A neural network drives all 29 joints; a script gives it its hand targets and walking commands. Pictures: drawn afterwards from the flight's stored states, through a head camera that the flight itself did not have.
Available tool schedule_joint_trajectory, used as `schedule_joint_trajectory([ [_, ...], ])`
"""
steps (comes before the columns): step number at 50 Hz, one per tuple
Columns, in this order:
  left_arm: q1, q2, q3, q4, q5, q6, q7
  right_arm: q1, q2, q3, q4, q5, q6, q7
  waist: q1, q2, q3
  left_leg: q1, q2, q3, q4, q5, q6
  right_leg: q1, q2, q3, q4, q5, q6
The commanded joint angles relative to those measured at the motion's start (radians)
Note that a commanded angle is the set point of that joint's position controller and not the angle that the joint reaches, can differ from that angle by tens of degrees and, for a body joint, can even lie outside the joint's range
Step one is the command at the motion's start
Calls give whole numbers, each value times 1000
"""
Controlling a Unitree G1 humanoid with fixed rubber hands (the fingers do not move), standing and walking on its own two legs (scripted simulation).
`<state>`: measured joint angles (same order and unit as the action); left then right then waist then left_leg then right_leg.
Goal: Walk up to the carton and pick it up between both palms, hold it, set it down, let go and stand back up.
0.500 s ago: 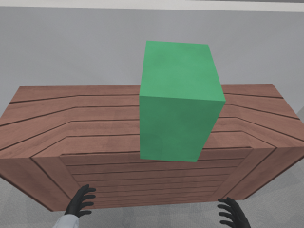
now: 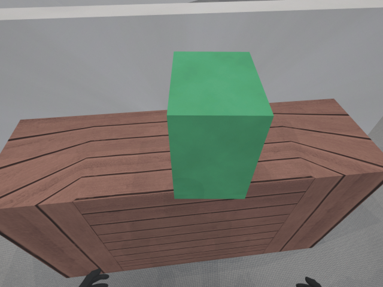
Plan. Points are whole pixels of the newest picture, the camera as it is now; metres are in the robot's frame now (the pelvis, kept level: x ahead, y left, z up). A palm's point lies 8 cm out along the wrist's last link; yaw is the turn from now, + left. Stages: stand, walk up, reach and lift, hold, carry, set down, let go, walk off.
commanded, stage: stand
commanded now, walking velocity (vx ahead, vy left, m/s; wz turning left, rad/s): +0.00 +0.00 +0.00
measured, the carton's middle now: (210, 127) +0.48 -0.03 +0.06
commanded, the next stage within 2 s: none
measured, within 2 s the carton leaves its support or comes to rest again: neither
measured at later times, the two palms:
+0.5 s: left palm out of the picture +0.04 +0.23 -0.12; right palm out of the picture -0.03 -0.21 -0.14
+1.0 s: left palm out of the picture -0.04 +0.23 -0.14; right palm out of the picture -0.09 -0.18 -0.14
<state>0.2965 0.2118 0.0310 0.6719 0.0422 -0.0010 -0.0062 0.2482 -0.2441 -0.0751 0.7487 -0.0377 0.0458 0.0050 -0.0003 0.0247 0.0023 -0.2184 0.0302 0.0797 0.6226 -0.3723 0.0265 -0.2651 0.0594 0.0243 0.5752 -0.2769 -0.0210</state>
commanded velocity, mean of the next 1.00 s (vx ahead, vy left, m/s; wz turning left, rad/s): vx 0.00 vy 0.00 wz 0.00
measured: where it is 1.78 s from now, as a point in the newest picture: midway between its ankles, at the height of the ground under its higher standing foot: outside the picture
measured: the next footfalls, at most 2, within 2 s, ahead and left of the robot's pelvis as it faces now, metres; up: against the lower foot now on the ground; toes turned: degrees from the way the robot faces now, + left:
right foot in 0.38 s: -0.01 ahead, -0.12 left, +0.00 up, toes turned -4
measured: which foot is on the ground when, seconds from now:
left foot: down 0.00-1.00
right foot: down 0.00-0.12, up 0.14-0.36, down 0.38-1.00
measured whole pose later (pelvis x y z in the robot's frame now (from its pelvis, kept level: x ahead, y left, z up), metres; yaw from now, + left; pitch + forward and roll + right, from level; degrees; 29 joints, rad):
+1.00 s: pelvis -0.04 +0.03 +0.01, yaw -6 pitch -2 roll +0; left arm 0.37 0.08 0.02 1.08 0.02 0.00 0.04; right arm 0.40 -0.13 -0.04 1.04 -0.02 0.01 -0.04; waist -0.01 0.01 -0.01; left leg -0.18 -0.01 0.19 0.47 -0.25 0.08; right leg -0.20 -0.02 0.06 0.49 -0.26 0.04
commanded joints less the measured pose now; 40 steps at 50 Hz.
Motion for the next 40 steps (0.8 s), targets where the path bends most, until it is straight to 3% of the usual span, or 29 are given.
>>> schedule_joint_trajectory([
  [1, -22, 162, 58, -77, 1, -31, 15, 73, -99, -36, -68, -4, -4, -5, -21, -189, 11, 4, 4, -51, 11, -15, 16, -174, -196, 284, -265, 198, -91],
  [3, -29, 153, 60, -63, 0, -26, 20, 100, -104, -36, -50, -6, -15, -5, -34, -171, 16, 47, 41, -82, -62, 18, 30, -226, -170, 254, -260, 141, -71],
  [5, -40, 119, 57, -63, -6, -27, 19, 106, -140, -38, -35, -3, -28, -9, -34, 42, -6, 52, 157, -211, -233, 7, 88, -240, -54, 111, -90, 59, -14],
  [6, -22, 96, 53, -51, -11, -26, 20, 108, -162, -40, -25, -3, -30, -15, -39, 166, 5, -7, 262, -306, -329, 74, 149, -223, 11, 37, 67, -39, 3],
  [7, -6, 78, 53, -35, -7, -20, 21, 101, -153, -38, -23, -10, -34, -24, -37, 240, 4, -56, 355, -357, -350, 206, 211, -194, -8, 24, 240, -193, 7],
  [8, 19, 92, 58, -19, -4, -11, 21, 88, -123, -26, -20, -8, -39, -32, -19, 199, 22, -80, 366, -357, -330, 351, 248, -185, -28, 39, 328, -251, 8],
  [10, 71, 68, 51, 11, -11, -5, 21, 100, -93, -12, -10, 1, -51, -38, 5, 103, 28, -64, 334, -280, -302, 525, 246, -181, -51, 32, 363, -269, 8],
  [13, 102, 53, 41, 48, -12, -3, 26, 90, -100, -13, 12, 1, -56, -43, 34, 70, 9, -101, 278, -186, -268, 514, 193, -107, -88, 23, 289, -181, 10],
  [15, 91, 29, 29, 64, -18, -9, 32, 102, -80, -5, 26, 3, -51, -41, 22, 99, -1, -48, 220, -141, -218, 525, 160, -65, -92, -1, 91, -128, 17],
  [16, 114, 21, 25, 75, -22, -11, 38, 107, -78, -8, 38, 8, -45, -43, 32, 85, -5, -60, 210, -127, -195, 497, 147, -15, -88, -8, -14, -53, 16],
  [17, 130, 40, 28, 96, -20, -14, 43, 137, -71, -6, 53, 11, -40, -41, 28, 26, -33, -37, 195, -113, -155, 461, 126, 39, -84, 0, -145, 66, 6],
  [18, 122, 65, 35, 101, -21, -19, 45, 186, -69, -7, 65, 8, -37, -41, -1, -39, -42, -56, 128, -64, -95, 321, 79, 82, -144, 100, -194, 233, 0],
  [19, 111, 126, 46, 92, -15, -23, 48, 237, -22, 0, 70, 10, -36, -38, -32, -169, -36, -107, 61, -12, -31, 136, 35, 87, -259, 253, -194, 403, -35],
  [20, 64, 137, 50, 107, -22, -17, 52, 280, -2, 0, 87, 17, -33, -34, -64, -233, -12, -25, 19, -11, -80, 21, 19, -32, -285, 262, -189, 424, -99],
  [21, 47, 119, 44, 122, -21, -15, 51, 251, -14, -5, 95, 17, -30, -35, -49, -273, 29, 41, 24, -26, -113, 64, 19, -137, -254, 263, -226, 340, -100],
  [23, 59, 75, 34, 147, -20, -13, 48, 200, -42, -15, 107, 15, -32, -29, -36, -172, 105, 88, 49, -34, -146, 139, 18, -205, -177, 173, -271, 125, -37],
  [25, 61, 45, 32, 164, -25, -14, 52, 223, -16, -8, 131, 12, -36, -28, -36, -84, 145, 38, 77, -50, -196, 158, 26, -169, -137, 125, -239, 80, -14],
  [28, 89, 26, 35, 203, -24, -16, 44, 225, 3, 0, 156, 14, -45, -37, -16, -56, 126, 19, 107, -77, -254, 139, 39, -100, -123, 94, -189, 122, -12],
  [31, 120, -12, 27, 238, -19, -17, 43, 194, 6, -1, 173, 14, -45, -42, 1, -14, 132, 14, 103, -67, -289, 96, 35, -83, -123, 97, -191, 119, -3],
  [33, 106, -12, 25, 258, -18, -17, 44, 213, 19, 2, 187, 14, -45, -42, -14, 23, 123, 22, 113, -81, -303, 73, 40, -80, -117, 93, -186, 107, -6],
  [36, 106, -20, 20, 287, -22, -15, 42, 206, 4, 0, 195, 16, -45, -43, -10, -8, 99, 10, 123, -100, -337, 19, 51, -61, -106, 79, -168, 97, -2],
  [37, 106, -39, 14, 294, -19, -15, 41, 194, 8, 4, 201, 15, -45, -44, -5, 9, 105, 11, 125, -98, -337, 10, 57, -60, -112, 80, -175, 94, -2],
  [38, 123, -20, 16, 307, -18, -15, 42, 190, 13, 5, 205, 15, -46, -44, 1, -25, 99, 26, 122, -88, -327, 29, 55, -66, -112, 77, -183, 102, 3],
  [40, 117, -22, 13, 324, -17, -15, 45, 208, 22, 5, 216, 17, -47, -41, -13, -15, 111, 20, 113, -82, -326, 29, 51, -67, -113, 87, -189, 106, 3],
])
